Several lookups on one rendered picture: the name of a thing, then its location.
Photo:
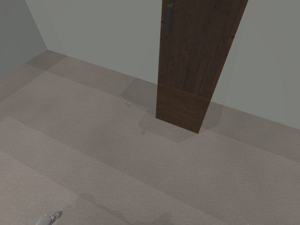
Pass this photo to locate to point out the handle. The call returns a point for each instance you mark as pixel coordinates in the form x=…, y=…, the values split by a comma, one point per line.
x=168, y=18

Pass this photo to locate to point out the cupboard door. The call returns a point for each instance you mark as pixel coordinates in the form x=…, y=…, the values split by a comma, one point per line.
x=192, y=52

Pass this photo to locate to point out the robot left hand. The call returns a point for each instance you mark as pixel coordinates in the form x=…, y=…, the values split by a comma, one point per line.
x=49, y=218

